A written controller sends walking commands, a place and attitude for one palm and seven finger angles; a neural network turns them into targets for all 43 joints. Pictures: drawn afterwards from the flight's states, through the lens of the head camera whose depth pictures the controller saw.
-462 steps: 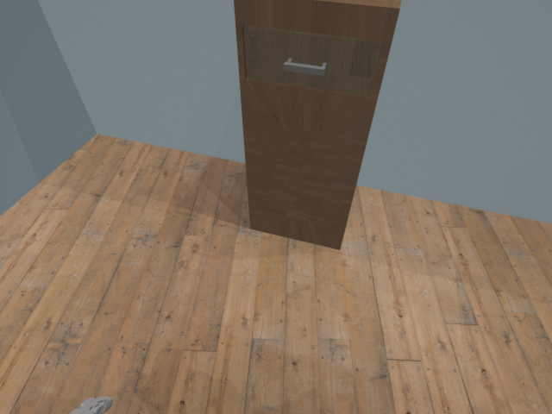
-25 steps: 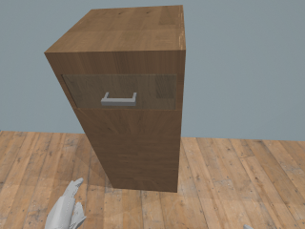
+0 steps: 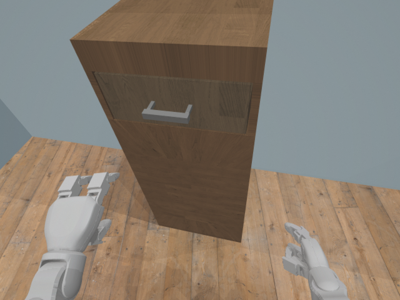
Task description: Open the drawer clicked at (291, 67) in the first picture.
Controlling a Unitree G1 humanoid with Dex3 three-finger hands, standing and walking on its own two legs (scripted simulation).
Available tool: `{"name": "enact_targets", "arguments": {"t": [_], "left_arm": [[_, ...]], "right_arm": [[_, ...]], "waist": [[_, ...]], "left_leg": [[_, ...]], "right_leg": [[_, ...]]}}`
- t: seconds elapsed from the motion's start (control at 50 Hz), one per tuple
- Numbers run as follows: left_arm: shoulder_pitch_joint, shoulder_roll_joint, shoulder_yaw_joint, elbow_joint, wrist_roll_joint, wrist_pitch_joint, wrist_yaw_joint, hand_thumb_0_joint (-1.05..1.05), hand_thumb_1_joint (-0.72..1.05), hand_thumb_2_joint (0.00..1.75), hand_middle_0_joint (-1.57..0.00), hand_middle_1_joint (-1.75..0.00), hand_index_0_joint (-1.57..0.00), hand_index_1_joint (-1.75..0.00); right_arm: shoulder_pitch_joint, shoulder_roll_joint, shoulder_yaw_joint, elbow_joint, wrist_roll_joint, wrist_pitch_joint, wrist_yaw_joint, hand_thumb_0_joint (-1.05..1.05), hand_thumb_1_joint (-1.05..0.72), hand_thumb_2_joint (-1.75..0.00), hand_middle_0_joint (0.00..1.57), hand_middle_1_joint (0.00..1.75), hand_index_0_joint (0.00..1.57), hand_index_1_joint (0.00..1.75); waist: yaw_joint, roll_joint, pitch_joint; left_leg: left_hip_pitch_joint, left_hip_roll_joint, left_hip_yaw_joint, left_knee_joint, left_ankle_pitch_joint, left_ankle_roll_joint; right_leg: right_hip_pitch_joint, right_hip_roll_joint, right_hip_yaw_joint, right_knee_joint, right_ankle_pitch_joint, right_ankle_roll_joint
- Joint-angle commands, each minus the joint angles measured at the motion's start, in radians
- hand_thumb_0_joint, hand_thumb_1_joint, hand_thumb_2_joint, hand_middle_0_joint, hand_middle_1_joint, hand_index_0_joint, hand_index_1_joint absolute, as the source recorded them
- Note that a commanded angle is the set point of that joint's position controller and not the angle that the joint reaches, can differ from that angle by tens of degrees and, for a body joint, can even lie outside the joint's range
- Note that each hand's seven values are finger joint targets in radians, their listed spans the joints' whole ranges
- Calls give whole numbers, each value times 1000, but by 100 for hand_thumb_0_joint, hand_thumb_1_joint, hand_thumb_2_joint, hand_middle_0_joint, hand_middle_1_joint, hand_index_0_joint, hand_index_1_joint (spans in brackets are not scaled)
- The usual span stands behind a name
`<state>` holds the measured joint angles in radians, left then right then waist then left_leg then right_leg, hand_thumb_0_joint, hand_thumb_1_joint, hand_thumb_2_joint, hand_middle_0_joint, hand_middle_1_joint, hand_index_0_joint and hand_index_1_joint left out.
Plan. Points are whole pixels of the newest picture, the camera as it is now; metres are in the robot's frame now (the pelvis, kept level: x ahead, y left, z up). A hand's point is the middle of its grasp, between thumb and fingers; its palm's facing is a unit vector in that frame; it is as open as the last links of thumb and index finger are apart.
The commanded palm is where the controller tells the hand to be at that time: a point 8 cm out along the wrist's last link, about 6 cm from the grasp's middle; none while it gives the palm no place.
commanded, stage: raise the hand with hooked fingers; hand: left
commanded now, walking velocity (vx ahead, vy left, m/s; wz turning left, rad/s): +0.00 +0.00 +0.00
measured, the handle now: (168, 111) +0.51 +0.17 +0.09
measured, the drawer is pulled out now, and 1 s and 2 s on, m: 0.00 0.00 0.00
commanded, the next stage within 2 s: move the hooked fingers above the handle in 1.20 s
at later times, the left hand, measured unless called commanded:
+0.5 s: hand (78, 170) +0.28 +0.27 +0.14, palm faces +0.14 -0.07 -0.99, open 13.1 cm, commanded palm +0.25 +0.27 +0.20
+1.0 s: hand (53, 136) +0.31 +0.30 +0.20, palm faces +0.04 -0.05 -1.00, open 13.8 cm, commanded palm +0.27 +0.30 +0.26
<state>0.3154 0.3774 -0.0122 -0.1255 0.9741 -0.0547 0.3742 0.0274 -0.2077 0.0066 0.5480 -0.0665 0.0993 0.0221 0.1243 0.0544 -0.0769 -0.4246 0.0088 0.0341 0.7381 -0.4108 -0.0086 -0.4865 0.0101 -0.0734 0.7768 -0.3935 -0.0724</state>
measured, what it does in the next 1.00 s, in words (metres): shifts its weight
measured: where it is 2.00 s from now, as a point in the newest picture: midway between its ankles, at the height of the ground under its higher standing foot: outside the picture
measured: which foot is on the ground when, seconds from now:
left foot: down 0.00-1.00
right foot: down 0.00-1.00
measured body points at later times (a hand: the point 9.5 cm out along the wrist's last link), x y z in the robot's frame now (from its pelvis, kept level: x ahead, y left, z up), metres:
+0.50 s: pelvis +0.00 +0.04 +0.03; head +0.01 +0.00 +0.48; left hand +0.27 +0.27 +0.19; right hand +0.21 -0.20 -0.07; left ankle -0.02 +0.13 -0.71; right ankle +0.00 -0.07 -0.71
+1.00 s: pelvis -0.01 +0.06 +0.03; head +0.00 +0.02 +0.48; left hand +0.30 +0.30 +0.25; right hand +0.18 -0.16 -0.08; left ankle -0.02 +0.13 -0.71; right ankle +0.00 -0.07 -0.71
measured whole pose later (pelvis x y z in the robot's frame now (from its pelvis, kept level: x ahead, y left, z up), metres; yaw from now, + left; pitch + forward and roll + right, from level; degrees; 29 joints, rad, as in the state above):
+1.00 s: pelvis -0.01 +0.06 +0.03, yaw +0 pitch -1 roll +0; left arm -0.22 0.62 0.02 -0.07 0.80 0.02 -0.23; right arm 0.14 -0.27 0.02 0.60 0.03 0.17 0.02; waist 0.08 0.10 0.03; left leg -0.14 -0.06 0.05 0.37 -0.22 0.07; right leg -0.18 -0.04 -0.05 0.39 -0.18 0.01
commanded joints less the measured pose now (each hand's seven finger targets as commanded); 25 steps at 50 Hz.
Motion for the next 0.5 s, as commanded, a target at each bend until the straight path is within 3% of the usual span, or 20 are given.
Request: {"name": "enact_targets", "arguments": {"t": [0.0,0.04,0.1,0.14,0.18,0.22,0.32,0.34,0.42,0.46,0.48], "left_arm": [[5,221,116,-134,-16,75,-66,0,6,54,-26,-84,-26,-84],[37,255,151,-149,-22,105,-93,0,1,52,-26,-87,-26,-87],[-4,286,160,-228,-34,116,-131,0,-6,49,-27,-92,-27,-92],[-77,325,202,-296,-50,110,-137,0,-10,47,-27,-94,-27,-94],[-125,302,196,-313,-69,84,-138,0,-15,45,-27,-98,-27,-98],[-162,283,181,-346,-87,48,-139,0,-20,43,-28,-100,-28,-100],[-280,269,134,-268,-81,38,-174,0,-31,38,-29,-108,-29,-108],[-312,285,144,-254,-77,49,-188,0,-34,37,-29,-110,-29,-110],[-492,340,128,-226,-63,93,-246,0,-43,33,-29,-115,-29,-115],[-554,363,136,-216,-68,106,-275,0,-48,31,-30,-118,-30,-118],[-573,376,140,-205,-80,110,-293,0,-50,30,-30,-120,-30,-120]], "right_arm": [[-81,-116,-23,-153,28,-12,-15,0,-90,-90,20,30,20,30],[-103,-119,-10,-161,39,-8,-16,0,-90,-90,20,30,20,30],[-104,-121,2,-162,47,-6,-22,0,-90,-90,20,30,20,30],[-111,-136,-5,-167,45,-2,-33,0,-90,-90,20,30,20,30],[-91,-132,-19,-150,44,-9,-41,0,-90,-90,20,30,20,30],[-75,-137,-32,-143,48,-23,-43,0,-90,-90,20,30,20,30],[-66,-142,-47,-102,60,-27,-40,0,-90,-90,20,30,20,30],[-75,-143,-48,-102,66,-25,-39,0,-90,-90,20,30,20,30],[-83,-145,-41,-94,76,-1,-41,0,-90,-90,20,30,20,30],[-87,-142,-32,-89,80,3,-41,0,-90,-90,20,30,20,30],[-90,-145,-33,-91,81,8,-44,0,-90,-90,20,30,20,30]], "waist": [[-16,-177,-155],[5,-120,-166],[2,-58,-165],[-1,-65,-193],[-16,-77,-194],[-23,-36,-194],[-41,-47,-104],[-39,-61,-105],[-41,-5,-115],[-37,9,-146],[-37,16,-126]], "left_leg": [[-6,-58,-16,-149,266,43],[16,-51,-10,-179,302,36],[50,-44,-5,-216,347,34],[69,-41,-10,-226,350,37],[91,-44,-14,-234,352,41],[143,-42,-13,-245,379,44],[190,-40,-15,-284,378,44],[206,-37,-15,-288,386,45],[246,-31,-23,-336,385,37],[271,-28,-33,-348,421,35],[273,-27,-36,-361,428,33]], "right_leg": [[323,-34,245,-220,444,51],[382,-32,232,-210,495,49],[432,-39,212,-222,566,53],[462,-45,221,-238,584,57],[454,-52,214,-248,607,64],[424,-44,183,-267,561,55],[345,-32,120,-315,408,45],[346,-27,120,-324,395,43],[368,-25,82,-339,334,37],[405,-23,75,-340,351,34],[411,-18,72,-348,359,33]]}}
